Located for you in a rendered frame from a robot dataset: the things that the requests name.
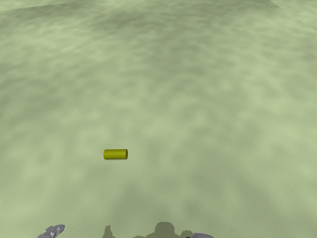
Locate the left robot hand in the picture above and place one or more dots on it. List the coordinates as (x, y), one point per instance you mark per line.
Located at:
(52, 232)

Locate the can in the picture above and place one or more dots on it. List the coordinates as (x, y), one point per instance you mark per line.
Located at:
(116, 154)

